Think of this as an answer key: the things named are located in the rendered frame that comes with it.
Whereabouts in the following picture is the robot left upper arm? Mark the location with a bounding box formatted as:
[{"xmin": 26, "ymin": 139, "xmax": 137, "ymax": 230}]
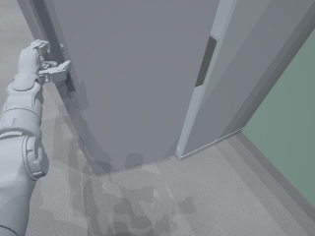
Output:
[{"xmin": 0, "ymin": 135, "xmax": 49, "ymax": 236}]

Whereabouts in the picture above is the handle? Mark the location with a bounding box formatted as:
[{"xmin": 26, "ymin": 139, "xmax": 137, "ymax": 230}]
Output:
[{"xmin": 32, "ymin": 0, "xmax": 76, "ymax": 92}]

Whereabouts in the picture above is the fridge door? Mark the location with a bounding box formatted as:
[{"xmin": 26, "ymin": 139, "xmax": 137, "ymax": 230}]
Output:
[{"xmin": 17, "ymin": 0, "xmax": 220, "ymax": 175}]

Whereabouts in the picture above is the robot left forearm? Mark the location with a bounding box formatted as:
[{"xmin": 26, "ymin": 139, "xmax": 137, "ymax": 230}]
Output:
[{"xmin": 0, "ymin": 72, "xmax": 44, "ymax": 140}]

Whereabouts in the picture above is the left robot hand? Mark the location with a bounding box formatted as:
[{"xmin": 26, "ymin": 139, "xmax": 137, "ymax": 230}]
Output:
[{"xmin": 17, "ymin": 39, "xmax": 72, "ymax": 85}]

